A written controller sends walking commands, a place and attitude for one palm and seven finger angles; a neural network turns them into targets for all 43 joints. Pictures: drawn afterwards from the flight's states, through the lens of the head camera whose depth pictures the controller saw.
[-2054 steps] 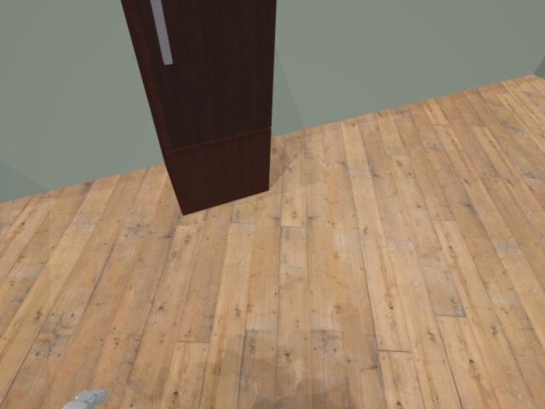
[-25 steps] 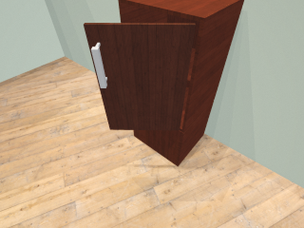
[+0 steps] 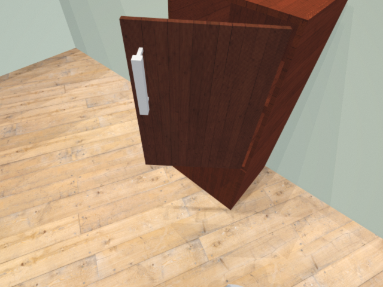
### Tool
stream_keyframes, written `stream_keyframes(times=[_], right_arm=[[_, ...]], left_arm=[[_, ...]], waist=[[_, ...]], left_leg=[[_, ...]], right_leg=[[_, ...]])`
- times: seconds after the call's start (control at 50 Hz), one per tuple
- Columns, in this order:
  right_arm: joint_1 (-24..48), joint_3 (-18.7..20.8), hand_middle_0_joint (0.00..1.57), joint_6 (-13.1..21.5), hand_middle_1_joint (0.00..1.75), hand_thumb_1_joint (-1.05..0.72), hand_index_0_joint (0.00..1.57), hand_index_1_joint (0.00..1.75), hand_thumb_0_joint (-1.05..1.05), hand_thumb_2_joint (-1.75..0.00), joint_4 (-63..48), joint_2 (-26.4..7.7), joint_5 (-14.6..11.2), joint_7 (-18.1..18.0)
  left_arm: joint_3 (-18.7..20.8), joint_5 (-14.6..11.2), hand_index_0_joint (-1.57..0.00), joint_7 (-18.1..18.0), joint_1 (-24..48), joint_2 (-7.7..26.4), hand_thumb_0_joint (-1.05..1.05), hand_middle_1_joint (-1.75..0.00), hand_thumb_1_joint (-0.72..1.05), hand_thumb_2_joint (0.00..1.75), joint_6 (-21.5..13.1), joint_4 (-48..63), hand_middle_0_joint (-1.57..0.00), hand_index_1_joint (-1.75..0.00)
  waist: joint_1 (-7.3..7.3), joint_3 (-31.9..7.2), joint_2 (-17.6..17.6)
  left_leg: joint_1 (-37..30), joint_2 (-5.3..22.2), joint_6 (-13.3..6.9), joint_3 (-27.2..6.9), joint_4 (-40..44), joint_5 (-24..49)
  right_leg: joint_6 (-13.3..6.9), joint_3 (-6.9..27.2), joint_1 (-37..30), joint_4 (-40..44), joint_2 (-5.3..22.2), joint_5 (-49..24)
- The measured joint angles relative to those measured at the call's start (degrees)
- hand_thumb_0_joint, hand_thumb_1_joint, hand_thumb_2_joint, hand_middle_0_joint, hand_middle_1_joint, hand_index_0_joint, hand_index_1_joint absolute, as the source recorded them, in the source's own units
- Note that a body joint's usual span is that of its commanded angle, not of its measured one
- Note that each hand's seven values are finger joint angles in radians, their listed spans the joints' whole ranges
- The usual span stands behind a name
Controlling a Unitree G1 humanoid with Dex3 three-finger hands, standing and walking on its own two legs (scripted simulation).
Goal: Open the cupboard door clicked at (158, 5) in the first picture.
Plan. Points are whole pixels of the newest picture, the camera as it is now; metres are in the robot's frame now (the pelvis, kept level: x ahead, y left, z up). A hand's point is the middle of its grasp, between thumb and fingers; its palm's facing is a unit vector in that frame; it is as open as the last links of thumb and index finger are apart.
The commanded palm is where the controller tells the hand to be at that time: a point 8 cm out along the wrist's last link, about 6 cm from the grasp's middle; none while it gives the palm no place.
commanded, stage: shuffle to correct the standing spot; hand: left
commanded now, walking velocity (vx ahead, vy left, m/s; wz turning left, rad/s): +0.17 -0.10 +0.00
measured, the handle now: (142, 82) +0.60 +0.17 +0.09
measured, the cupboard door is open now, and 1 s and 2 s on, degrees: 39 39 39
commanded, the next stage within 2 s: come to a stop and stand still in 0.12 s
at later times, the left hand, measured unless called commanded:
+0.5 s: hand out of the picture +0.12 +0.17 -0.19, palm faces +0.08 -0.98 -0.18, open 7.2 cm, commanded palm none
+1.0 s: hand out of the picture +0.07 +0.16 -0.18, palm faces +0.06 -0.97 -0.23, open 7.4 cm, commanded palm none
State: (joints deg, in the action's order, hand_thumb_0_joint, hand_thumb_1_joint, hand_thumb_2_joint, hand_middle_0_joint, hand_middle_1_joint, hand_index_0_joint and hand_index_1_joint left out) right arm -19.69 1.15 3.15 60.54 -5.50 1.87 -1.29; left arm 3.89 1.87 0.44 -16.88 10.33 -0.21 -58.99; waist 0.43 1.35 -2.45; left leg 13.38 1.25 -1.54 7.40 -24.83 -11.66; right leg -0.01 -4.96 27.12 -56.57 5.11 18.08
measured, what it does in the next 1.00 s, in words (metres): steps on the spot: right foot, then left foot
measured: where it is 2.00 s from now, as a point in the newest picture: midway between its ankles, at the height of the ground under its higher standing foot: outside the picture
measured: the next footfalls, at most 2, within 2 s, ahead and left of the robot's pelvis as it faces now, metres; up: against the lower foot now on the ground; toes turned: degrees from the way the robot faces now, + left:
right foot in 0.16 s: +0.12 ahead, -0.12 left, +0.00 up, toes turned -5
left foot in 0.42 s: +0.18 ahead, +0.10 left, +0.00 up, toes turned +8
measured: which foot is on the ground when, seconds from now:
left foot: down 0.00-0.16, up 0.18-0.40, down 0.42-0.72, up 0.74-0.98, down 1.00-1.00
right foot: up 0.00-0.14, down 0.16-1.00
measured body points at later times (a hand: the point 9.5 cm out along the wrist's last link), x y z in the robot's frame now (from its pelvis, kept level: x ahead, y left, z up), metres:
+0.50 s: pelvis +0.10 -0.01 -0.01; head +0.11 +0.01 +0.44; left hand +0.12 +0.22 -0.17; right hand +0.13 -0.24 -0.16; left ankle +0.14 +0.10 -0.74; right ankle +0.09 -0.11 -0.74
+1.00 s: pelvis +0.03 -0.03 -0.01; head +0.01 -0.03 +0.44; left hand +0.07 +0.21 -0.16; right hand +0.13 -0.26 -0.15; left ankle +0.03 +0.07 -0.74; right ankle +0.08 -0.12 -0.74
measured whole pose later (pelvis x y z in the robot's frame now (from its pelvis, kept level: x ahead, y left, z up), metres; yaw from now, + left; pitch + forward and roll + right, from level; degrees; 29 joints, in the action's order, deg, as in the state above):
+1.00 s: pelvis +0.03 -0.03 -0.01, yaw +2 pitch -3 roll -1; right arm -10.8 2.3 -1.9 53.0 -10.0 0.6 0.0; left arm 0.4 2.0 -2.8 -17.6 9.5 0.1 -53.3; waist -0.1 0.3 0.8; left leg 14.0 0.5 -0.8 2.6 -35.4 -19.9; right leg -2.8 -6.8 16.2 -32.5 -0.2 13.6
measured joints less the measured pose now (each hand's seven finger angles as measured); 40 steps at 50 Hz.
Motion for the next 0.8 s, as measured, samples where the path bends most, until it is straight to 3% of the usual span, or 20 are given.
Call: stream_keyframes(times=[0.14,0.18,0.22,0.26,0.3,0.34,0.4,0.44,0.52,0.66,0.74,0.8], right_arm=[[-1.7,0.1,0.20,-1.0,0.30,-0.91,0.20,0.30,0.01,-0.90,2.3,0.6,0.1,0.2],[-2.0,0.3,0.20,-1.6,0.30,-0.91,0.20,0.30,0.01,-0.90,2.9,0.3,-0.2,0.3],[-1.3,0.6,0.20,-2.9,0.30,-0.91,0.20,0.30,0.01,-0.90,3.4,-0.4,-0.4,0.5],[-0.4,1.0,0.20,-3.7,0.30,-0.91,0.20,0.30,0.01,-0.90,3.4,-1.0,-0.3,0.8],[0.7,1.3,0.20,-3.9,0.30,-0.91,0.20,0.30,0.01,-0.90,3.0,-1.7,-0.2,0.8],[1.9,1.4,0.20,-3.8,0.30,-0.91,0.20,0.30,0.01,-0.90,2.0,-2.2,-0.4,0.4],[3.7,1.2,0.19,-3.2,0.30,-0.91,0.20,0.30,0.01,-0.90,0.8,-2.8,-0.7,-0.2],[4.6,1.3,0.19,-3.0,0.30,-0.92,0.20,0.30,0.01,-0.90,0.9,-3.0,-0.8,-0.7],[6.5,1.0,0.19,-3.6,0.30,-0.94,0.20,0.30,0.01,-0.90,0.1,-2.7,-0.8,-1.1],[11.2,1.5,0.20,-4.4,0.30,-0.92,0.20,0.30,0.01,-0.90,-2.7,-3.1,-0.7,-1.1],[12.6,2.2,0.20,-5.4,0.30,-0.92,0.20,0.30,0.01,-0.90,-3.3,-4.2,-0.9,-0.8],[12.5,2.3,0.20,-6.4,0.30,-0.91,0.20,0.30,0.01,-0.90,-3.4,-4.3,-0.9,-0.3]], left_arm=[[-0.4,-0.2,-0.20,-0.1,5.3,-0.9,0.00,-0.30,0.91,0.90,-0.9,2.6,-0.19,-0.30],[-0.6,-0.1,-0.20,-0.4,5.9,-1.5,0.00,-0.30,0.91,0.90,-1.8,2.7,-0.19,-0.30],[-1.0,-0.2,-0.20,-0.7,6.1,-2.5,0.00,-0.30,0.91,0.90,-2.2,2.6,-0.19,-0.30],[-0.2,-0.7,-0.20,-1.8,5.6,-3.0,-0.01,-0.30,0.93,0.89,-2.6,2.7,-0.20,-0.30],[0.1,-0.6,-0.20,-2.5,4.9,-2.6,-0.02,-0.30,0.95,0.89,-2.5,2.4,-0.20,-0.30],[-0.1,-0.3,-0.20,-2.7,4.2,-2.1,-0.02,-0.30,0.95,0.89,-2.0,1.7,-0.20,-0.30],[-0.9,-0.4,-0.20,-2.6,3.2,-1.9,-0.02,-0.30,0.95,0.89,-1.0,0.3,-0.20,-0.30],[-1.3,-0.7,-0.20,-2.5,2.6,-1.9,-0.01,-0.30,0.94,0.89,-0.2,-0.5,-0.20,-0.30],[-1.4,-0.9,-0.20,-2.5,1.9,-1.4,-0.01,-0.30,0.93,0.89,1.5,-0.6,-0.20,-0.30],[-1.2,-0.6,-0.20,-2.0,2.1,-1.1,0.00,-0.30,0.91,0.89,2.5,0.9,-0.20,-0.30],[-1.1,0.1,-0.20,-2.1,1.4,-1.5,0.00,-0.30,0.91,0.89,2.5,1.8,-0.20,-0.30],[-1.6,0.4,-0.20,-2.7,0.5,-1.5,0.00,-0.30,0.91,0.89,2.0,2.0,-0.20,-0.30]], waist=[[1.69,0.3,2.1],[1.52,0.4,2.9],[1.68,0.7,4.1],[1.41,0.7,4.5],[1.18,0.6,4.4],[1.09,0.7,4.0],[0.60,1.2,4.0],[0.17,1.5,3.5],[-1.33,2.1,0.7],[-1.95,5.0,1.2],[-1.71,4.9,4.5],[-1.74,3.6,4.5]], left_leg=[[-2.9,-0.4,1.1,0.0,-1.1,-3.3],[-1.6,0.6,1.3,-0.3,-6.9,-7.9],[2.7,1.6,0.9,-1.8,-17.9,-14.7],[7.2,2.4,0.7,-2.7,-27.8,-14.9],[10.1,3.1,1.3,-2.9,-31.2,-12.9],[10.4,3.5,2.1,-2.6,-26.9,-11.0],[6.9,3.5,3.2,-2.6,-13.3,-3.2],[4.1,3.2,1.7,-2.3,-8.2,-0.4],[2.5,1.4,0.2,-0.5,-6.7,-2.2],[3.6,0.4,0.1,0.5,-6.1,-0.3],[5.4,2.1,1.1,-0.9,-8.2,-0.9],[7.7,0.8,2.0,-3.9,-17.4,-10.8]], right_leg=[[0.2,-0.9,-6.6,22.1,-1.2,-3.1],[-1.6,-1.1,-8.6,24.5,-2.2,-5.4],[-2.7,-2.4,-9.6,23.9,-3.1,-4.0],[-3.1,-3.5,-11.9,25.9,-4.0,-3.5],[-2.9,-4.1,-14.0,28.5,-4.6,-4.1],[-2.9,-4.2,-15.4,30.1,-5.0,-4.4],[-2.3,-4.0,-16.3,29.2,-5.4,-3.0],[-1.7,-3.7,-16.1,26.5,-5.3,-0.9],[-0.7,-2.0,-15.9,25.3,-3.4,-0.4],[-0.1,1.1,-13.0,20.9,-2.7,1.9],[-2.2,0.0,-12.9,21.8,-4.6,0.5],[-3.1,-0.2,-12.7,23.1,-4.8,-0.8]])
